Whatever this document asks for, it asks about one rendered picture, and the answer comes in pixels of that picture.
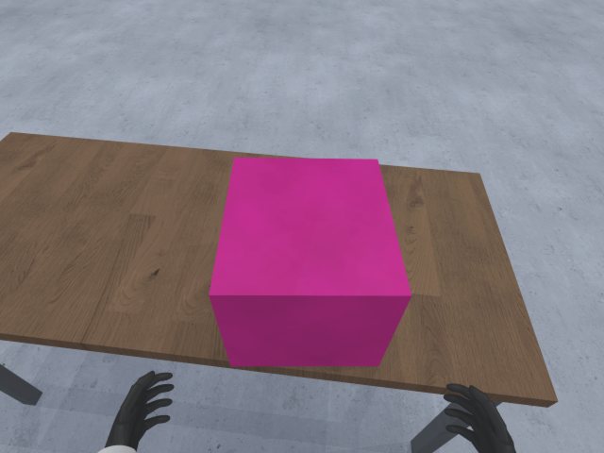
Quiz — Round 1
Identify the left robot hand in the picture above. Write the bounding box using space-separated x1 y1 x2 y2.
105 371 174 452

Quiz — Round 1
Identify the table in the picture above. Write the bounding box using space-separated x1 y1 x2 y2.
0 132 559 453

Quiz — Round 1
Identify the carton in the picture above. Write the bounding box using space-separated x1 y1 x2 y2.
209 158 411 366

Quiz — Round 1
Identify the right robot hand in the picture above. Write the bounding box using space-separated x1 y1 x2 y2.
444 383 516 453

